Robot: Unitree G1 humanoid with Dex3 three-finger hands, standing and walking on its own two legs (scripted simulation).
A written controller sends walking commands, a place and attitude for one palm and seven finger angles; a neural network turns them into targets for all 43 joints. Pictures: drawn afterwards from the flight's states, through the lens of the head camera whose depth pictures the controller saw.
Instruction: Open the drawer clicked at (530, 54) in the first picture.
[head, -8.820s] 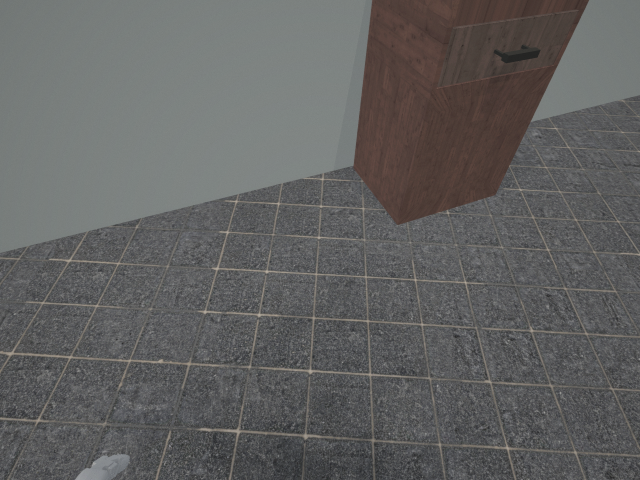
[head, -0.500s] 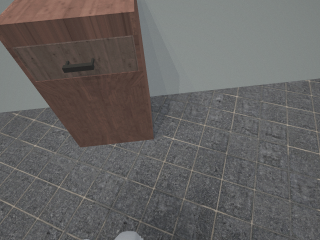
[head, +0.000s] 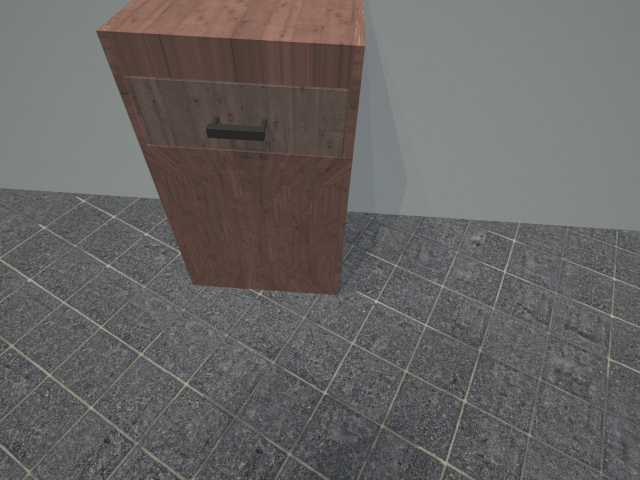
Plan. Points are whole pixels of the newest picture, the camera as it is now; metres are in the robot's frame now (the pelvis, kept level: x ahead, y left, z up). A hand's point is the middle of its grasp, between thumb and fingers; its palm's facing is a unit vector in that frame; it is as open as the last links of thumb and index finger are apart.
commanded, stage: take the last steps up to it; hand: left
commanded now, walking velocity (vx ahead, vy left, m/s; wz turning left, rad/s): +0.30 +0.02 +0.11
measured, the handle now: (238, 126) +0.86 +0.25 -0.04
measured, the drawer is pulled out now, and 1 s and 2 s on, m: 0.00 0.00 0.00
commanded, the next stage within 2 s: come to a stop and stand still in 0.96 s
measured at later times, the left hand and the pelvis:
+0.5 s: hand out of the picture -0.01 +0.12 -0.16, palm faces +0.20 -0.97 -0.17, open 7.4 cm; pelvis +0.11 -0.01 +0.00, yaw +5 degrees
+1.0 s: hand (188, 340) +0.36 +0.25 -0.16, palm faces +0.10 -0.97 -0.21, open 7.4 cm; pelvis +0.28 +0.06 +0.00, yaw +3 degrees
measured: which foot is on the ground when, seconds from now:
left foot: down 0.00-0.10, up 0.12-0.60, down 0.62-1.00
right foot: up 0.00-0.08, down 0.10-0.64, up 0.66-1.00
